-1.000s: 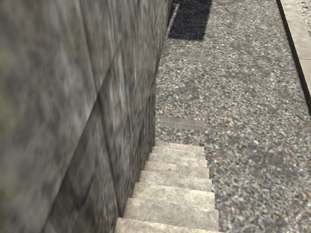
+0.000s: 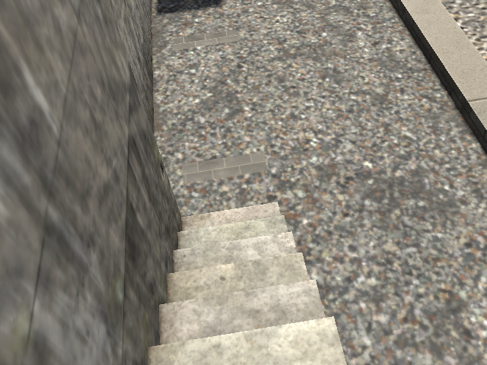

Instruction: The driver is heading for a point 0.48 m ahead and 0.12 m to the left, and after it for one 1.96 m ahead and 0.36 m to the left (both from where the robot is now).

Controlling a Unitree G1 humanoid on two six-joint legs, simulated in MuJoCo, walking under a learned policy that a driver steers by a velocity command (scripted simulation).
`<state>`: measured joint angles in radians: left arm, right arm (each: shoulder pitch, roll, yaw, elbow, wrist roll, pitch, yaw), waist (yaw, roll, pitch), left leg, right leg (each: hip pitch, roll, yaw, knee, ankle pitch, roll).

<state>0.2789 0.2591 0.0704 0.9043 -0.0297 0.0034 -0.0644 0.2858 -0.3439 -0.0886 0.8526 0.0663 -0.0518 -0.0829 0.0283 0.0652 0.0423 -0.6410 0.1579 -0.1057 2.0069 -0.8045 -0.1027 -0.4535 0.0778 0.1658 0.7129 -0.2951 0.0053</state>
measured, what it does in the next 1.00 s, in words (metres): goes down, turning left: left foot 0.20 m lower, then right foot 0.19 m lower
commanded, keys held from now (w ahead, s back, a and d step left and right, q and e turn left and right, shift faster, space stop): w+q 0.52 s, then q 0.16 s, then no key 0.32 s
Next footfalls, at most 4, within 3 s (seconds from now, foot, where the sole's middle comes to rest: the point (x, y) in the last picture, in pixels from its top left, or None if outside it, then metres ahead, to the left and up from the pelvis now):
0.54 left None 0.29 0.18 -0.95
0.96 right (278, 353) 0.60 0.02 -1.14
1.14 left None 0.46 0.21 -0.97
1.42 left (206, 349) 0.62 0.28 -1.14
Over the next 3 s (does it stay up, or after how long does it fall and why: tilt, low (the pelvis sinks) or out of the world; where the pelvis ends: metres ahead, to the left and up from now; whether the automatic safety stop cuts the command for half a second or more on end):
stays up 0.58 0.08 -0.36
